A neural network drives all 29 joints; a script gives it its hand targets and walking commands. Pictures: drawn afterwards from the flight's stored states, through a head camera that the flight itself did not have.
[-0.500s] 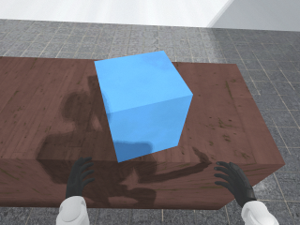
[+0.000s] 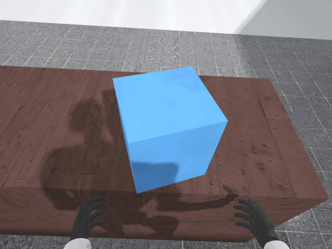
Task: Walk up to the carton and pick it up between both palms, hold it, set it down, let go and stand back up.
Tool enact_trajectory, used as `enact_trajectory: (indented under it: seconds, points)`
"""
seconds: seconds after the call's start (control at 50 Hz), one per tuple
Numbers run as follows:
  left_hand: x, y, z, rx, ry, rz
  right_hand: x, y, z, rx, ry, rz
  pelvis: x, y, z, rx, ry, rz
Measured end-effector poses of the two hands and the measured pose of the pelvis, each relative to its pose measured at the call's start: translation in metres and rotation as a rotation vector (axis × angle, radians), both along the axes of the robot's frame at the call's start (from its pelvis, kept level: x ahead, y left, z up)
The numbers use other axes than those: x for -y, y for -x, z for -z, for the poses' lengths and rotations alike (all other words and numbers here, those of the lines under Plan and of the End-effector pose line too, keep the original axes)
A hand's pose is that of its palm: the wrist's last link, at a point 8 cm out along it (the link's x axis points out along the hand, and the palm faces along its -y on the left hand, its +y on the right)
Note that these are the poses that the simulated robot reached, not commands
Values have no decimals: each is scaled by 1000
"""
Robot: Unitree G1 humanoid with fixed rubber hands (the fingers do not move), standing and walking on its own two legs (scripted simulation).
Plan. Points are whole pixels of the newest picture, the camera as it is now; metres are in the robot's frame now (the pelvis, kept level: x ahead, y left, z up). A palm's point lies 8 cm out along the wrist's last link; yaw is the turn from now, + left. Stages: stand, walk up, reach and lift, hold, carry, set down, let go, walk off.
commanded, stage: set down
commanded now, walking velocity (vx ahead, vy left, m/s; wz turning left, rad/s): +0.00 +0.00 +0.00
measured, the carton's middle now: (163, 131) +0.40 +0.04 +0.04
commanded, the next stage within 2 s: let go in 1.40 s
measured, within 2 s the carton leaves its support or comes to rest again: neither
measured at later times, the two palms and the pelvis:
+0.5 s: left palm (75, 243) +0.14 +0.22 -0.06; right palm (254, 243) +0.17 -0.20 -0.07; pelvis +0.02 +0.01 +0.00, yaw +1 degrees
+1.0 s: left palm (68, 242) +0.14 +0.24 -0.08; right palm out of the picture +0.15 -0.20 -0.09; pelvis +0.01 +0.01 +0.00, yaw +0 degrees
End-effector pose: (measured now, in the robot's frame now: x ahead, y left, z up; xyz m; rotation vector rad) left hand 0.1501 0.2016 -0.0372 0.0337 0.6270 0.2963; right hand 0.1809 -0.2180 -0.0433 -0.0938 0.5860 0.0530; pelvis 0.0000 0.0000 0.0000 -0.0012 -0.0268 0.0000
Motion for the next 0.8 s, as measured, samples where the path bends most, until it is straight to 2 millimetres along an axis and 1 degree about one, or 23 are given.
enact_trajectory:
  seconds: [0.16, 0.34, 0.6, 0.8]
  points:
    - [-8, 7, 8, -33, -1, 5, -7, 3, 10, -41, 6, 7, -3, -11, 0, 1, 9, -5]
    - [-13, 12, 18, -80, 2, 36, -15, 8, 24, -78, 16, 21, -7, -17, 0, 18, 13, -11]
    - [-19, 16, 35, -155, 13, 75, -15, 21, 35, -135, 63, 42, -10, -16, -1, 39, 11, -10]
    - [-32, 16, 44, -201, -1, 93, -19, 31, 43, -172, 79, 63, -11, -14, 0, 44, 13, -8]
